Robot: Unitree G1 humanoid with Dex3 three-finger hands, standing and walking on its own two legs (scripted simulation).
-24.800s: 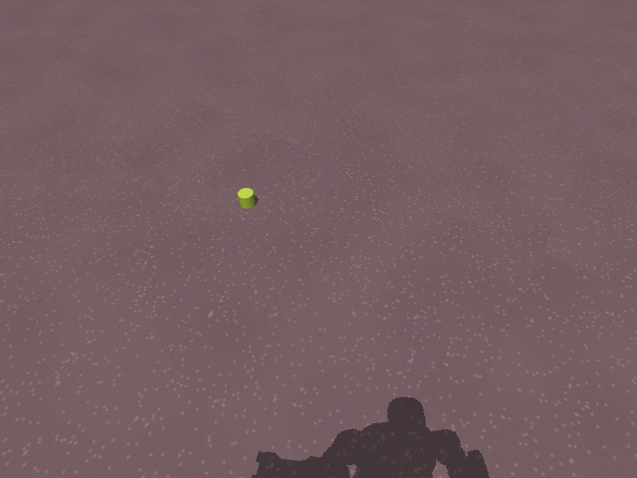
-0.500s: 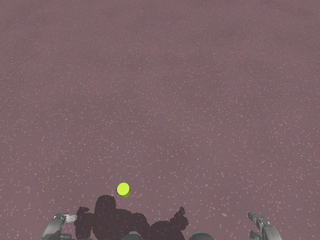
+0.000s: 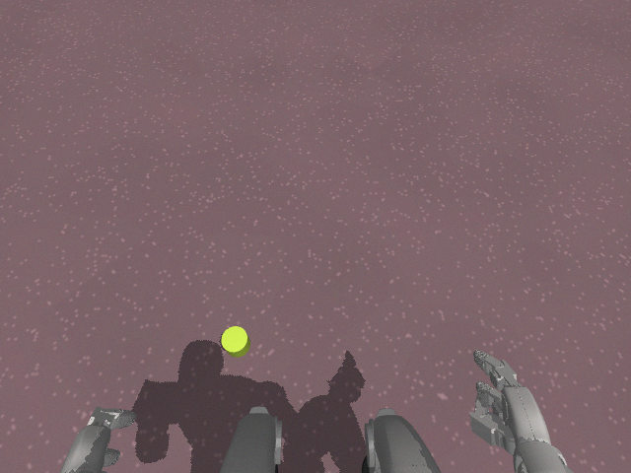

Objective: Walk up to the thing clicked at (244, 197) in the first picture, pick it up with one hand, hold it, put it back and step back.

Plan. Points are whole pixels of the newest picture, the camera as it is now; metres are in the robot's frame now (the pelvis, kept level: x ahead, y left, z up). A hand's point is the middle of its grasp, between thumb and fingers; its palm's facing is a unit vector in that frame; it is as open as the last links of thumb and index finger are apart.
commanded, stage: rise first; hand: left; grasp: from above
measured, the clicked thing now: (236, 341) +0.43 +0.23 -0.64
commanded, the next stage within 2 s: approach in 1.86 s
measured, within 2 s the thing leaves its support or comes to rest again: neither
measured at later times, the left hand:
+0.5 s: hand (159, 415) +0.22 +0.29 -0.29, palm faces -0.43 -0.51 -0.75, open 14.1 cm
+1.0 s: hand (182, 378) +0.30 +0.29 -0.42, palm faces -0.47 -0.16 -0.87, open 13.9 cm
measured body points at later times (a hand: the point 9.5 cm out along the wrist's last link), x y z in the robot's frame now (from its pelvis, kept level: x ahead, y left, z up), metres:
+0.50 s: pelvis -0.05 +0.00 -0.15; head +0.14 +0.01 +0.26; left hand +0.24 +0.31 -0.25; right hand +0.15 -0.27 -0.26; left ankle +0.01 +0.14 -0.63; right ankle +0.01 -0.15 -0.63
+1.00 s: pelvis -0.10 +0.00 -0.29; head +0.11 +0.03 +0.12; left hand +0.32 +0.30 -0.37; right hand -0.01 -0.28 -0.41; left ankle +0.01 +0.14 -0.63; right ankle +0.00 -0.15 -0.63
